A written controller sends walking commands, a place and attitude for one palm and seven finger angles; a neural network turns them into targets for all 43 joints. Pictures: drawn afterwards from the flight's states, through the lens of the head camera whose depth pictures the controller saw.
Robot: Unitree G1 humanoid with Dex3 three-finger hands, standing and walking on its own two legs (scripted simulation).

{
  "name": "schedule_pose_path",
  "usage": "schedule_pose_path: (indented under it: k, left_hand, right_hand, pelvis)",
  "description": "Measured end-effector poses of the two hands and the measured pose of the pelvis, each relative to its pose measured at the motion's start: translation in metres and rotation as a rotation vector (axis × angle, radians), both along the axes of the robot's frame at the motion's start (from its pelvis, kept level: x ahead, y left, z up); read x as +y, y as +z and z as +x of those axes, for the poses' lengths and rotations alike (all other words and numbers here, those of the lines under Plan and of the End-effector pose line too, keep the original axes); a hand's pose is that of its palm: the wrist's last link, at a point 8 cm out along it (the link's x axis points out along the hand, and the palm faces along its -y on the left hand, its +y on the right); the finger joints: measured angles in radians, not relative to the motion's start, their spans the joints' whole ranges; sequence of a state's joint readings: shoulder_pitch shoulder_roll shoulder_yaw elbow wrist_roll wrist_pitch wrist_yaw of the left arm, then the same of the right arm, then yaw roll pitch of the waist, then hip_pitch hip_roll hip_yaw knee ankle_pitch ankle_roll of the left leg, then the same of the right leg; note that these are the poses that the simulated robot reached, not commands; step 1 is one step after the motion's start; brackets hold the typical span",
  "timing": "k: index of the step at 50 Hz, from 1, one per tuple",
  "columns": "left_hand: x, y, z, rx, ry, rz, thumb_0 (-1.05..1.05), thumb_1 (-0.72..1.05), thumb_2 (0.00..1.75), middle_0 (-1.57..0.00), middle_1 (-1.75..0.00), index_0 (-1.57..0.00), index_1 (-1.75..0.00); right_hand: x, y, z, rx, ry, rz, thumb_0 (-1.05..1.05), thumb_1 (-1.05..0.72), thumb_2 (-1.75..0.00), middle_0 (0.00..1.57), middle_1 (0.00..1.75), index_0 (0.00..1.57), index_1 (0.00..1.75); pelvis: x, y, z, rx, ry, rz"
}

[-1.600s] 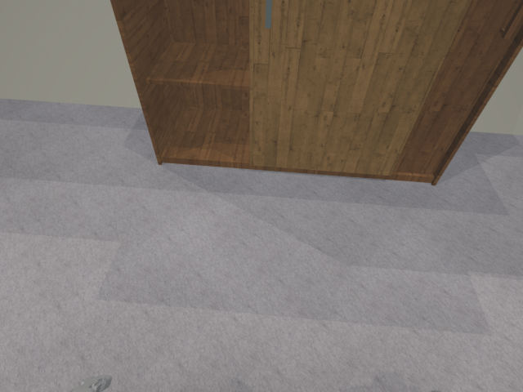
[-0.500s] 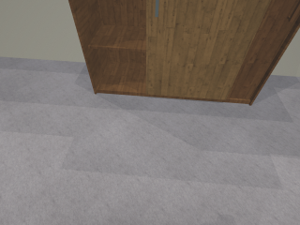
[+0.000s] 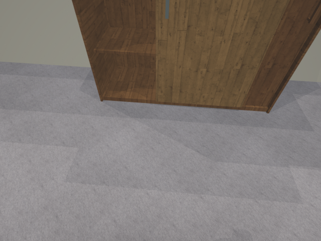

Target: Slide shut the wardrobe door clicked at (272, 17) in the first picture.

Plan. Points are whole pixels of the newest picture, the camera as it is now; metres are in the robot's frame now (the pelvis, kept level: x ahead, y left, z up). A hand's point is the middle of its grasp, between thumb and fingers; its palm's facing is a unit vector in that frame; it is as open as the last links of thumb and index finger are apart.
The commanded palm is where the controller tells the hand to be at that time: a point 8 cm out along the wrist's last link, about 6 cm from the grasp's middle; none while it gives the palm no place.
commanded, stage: walk to a spot facing it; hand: right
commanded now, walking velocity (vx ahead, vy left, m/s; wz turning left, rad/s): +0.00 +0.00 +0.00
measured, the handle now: out of the picture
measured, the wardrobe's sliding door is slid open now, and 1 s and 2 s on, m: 0.51 0.51 0.51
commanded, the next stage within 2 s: turn to face it in 1.52 s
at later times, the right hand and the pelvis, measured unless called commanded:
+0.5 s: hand out of the picture +0.08 -0.16 -0.18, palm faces -0.07 +0.98 -0.20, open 7.4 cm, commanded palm none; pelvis +0.09 +0.03 -0.02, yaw +8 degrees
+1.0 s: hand (218, 179) +0.38 -0.19 -0.20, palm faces -0.25 +0.95 -0.17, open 7.4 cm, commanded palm none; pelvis +0.32 -0.01 -0.01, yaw +20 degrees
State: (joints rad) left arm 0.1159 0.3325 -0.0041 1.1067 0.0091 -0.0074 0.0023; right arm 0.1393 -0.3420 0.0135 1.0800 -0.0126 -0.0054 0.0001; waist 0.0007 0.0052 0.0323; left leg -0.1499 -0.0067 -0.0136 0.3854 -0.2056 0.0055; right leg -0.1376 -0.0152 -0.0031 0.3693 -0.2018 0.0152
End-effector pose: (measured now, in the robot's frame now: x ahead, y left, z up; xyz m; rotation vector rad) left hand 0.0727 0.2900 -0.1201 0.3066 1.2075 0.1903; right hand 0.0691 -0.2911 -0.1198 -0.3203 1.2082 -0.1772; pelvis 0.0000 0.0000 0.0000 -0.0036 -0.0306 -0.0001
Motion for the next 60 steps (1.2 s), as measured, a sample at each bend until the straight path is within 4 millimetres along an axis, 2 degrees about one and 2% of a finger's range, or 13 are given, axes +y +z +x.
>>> schedule_pose_path:
  k: [9, 16, 22, 24, 27, 31, 35, 40, 43, 47, 52, 56, 60]
  left_hand:
    - [-0.010, -0.008, -0.006, 0.011, 0.023, -0.026, 0.00, 0.91, 0.90, -0.20, -0.30, -0.20, -0.30]
    - [-0.025, -0.030, -0.035, 0.076, 0.134, -0.090, 0.00, 0.91, 0.90, -0.20, -0.30, -0.20, -0.30]
    - [-0.019, -0.049, -0.055, 0.205, 0.219, -0.129, 0.00, 0.91, 0.90, -0.21, -0.30, -0.20, -0.30]
    - [-0.018, -0.043, -0.044, 0.228, 0.217, -0.133, 0.01, 0.91, 0.90, -0.20, -0.30, -0.20, -0.30]
    - [-0.015, -0.033, -0.006, 0.176, 0.222, -0.133, 0.01, 0.91, 0.90, -0.20, -0.30, -0.20, -0.30]
    - [-0.014, -0.024, 0.064, 0.043, 0.233, -0.136, 0.01, 0.91, 0.90, -0.20, -0.30, -0.20, -0.30]
    - [-0.022, -0.020, 0.140, -0.069, 0.217, -0.144, 0.01, 0.91, 0.90, -0.20, -0.30, -0.20, -0.30]
    - [-0.040, -0.022, 0.230, -0.171, 0.181, -0.132, 0.00, 0.91, 0.90, -0.20, -0.30, -0.20, -0.30]
    - [-0.050, -0.025, 0.256, -0.207, 0.201, -0.108, 0.00, 0.91, 0.90, -0.20, -0.30, -0.20, -0.30]
    - [-0.064, -0.017, 0.246, -0.156, 0.294, -0.105, 0.00, 0.91, 0.90, -0.20, -0.30, -0.20, -0.30]
    - [-0.063, -0.005, 0.219, -0.069, 0.428, -0.053, -0.03, 0.96, 0.90, -0.21, -0.30, -0.20, -0.30]
    - [-0.075, -0.005, 0.198, 0.034, 0.506, -0.061, -0.02, 0.95, 0.90, -0.20, -0.30, -0.20, -0.30]
    - [-0.097, -0.008, 0.184, 0.127, 0.589, -0.102, -0.01, 0.93, 0.90, -0.20, -0.30, -0.20, -0.30]
  right_hand:
    - [0.010, -0.009, -0.005, 0.036, -0.007, 0.024, 0.00, -0.91, -0.90, 0.20, 0.30, 0.20, 0.30]
    - [0.039, -0.029, -0.015, 0.155, 0.006, 0.094, 0.00, -0.91, -0.90, 0.20, 0.30, 0.20, 0.30]
    - [0.074, -0.037, 0.007, 0.172, 0.011, 0.115, 0.00, -0.91, -0.90, 0.20, 0.30, 0.20, 0.30]
    - [0.083, -0.034, 0.010, 0.168, -0.010, 0.122, 0.00, -0.91, -0.90, 0.20, 0.30, 0.20, 0.30]
    - [0.093, -0.028, 0.010, 0.225, -0.012, 0.136, 0.00, -0.91, -0.90, 0.20, 0.30, 0.20, 0.30]
    - [0.100, -0.021, 0.015, 0.323, 0.006, 0.153, 0.00, -0.91, -0.90, 0.20, 0.30, 0.20, 0.30]
    - [0.095, -0.023, 0.037, 0.381, 0.008, 0.157, 0.00, -0.91, -0.90, 0.20, 0.30, 0.20, 0.30]
    - [0.075, -0.045, 0.091, 0.406, 0.007, 0.160, 0.00, -0.91, -0.90, 0.20, 0.30, 0.20, 0.30]
    - [0.059, -0.061, 0.144, 0.386, 0.035, 0.158, 0.00, -0.91, -0.90, 0.20, 0.30, 0.20, 0.30]
    - [0.049, -0.057, 0.242, 0.256, 0.126, 0.152, 0.01, -0.91, -0.90, 0.20, 0.30, 0.20, 0.30]
    - [0.057, -0.039, 0.361, 0.080, 0.225, 0.163, 0.00, -0.92, -0.90, 0.20, 0.30, 0.19, 0.29]
    - [0.073, -0.029, 0.432, 0.010, 0.286, 0.177, 0.00, -0.92, -0.90, 0.19, 0.30, 0.19, 0.29]
    - [0.097, -0.026, 0.483, 0.007, 0.349, 0.188, 0.00, -0.92, -0.90, 0.19, 0.30, 0.19, 0.29]
  pelvis:
    - [0.000, -0.004, 0.009, 0.004, 0.031, 0.001]
    - [0.006, -0.014, 0.037, 0.024, 0.103, -0.012]
    - [0.026, -0.025, 0.071, 0.028, 0.128, 0.007]
    - [0.030, -0.021, 0.084, 0.030, 0.138, 0.004]
    - [0.033, -0.012, 0.105, 0.036, 0.169, -0.003]
    - [0.030, -0.006, 0.135, 0.045, 0.204, -0.001]
    - [0.022, -0.009, 0.171, 0.047, 0.227, 0.013]
    - [0.008, -0.026, 0.230, 0.042, 0.245, 0.030]
    - [-0.002, -0.035, 0.261, 0.022, 0.273, 0.027]
    - [-0.008, -0.021, 0.294, 0.002, 0.321, 0.023]
    - [-0.014, -0.007, 0.333, 0.010, 0.361, 0.021]
    - [-0.012, -0.003, 0.363, 0.017, 0.393, 0.015]
    - [-0.004, -0.002, 0.393, 0.020, 0.430, 0.015]
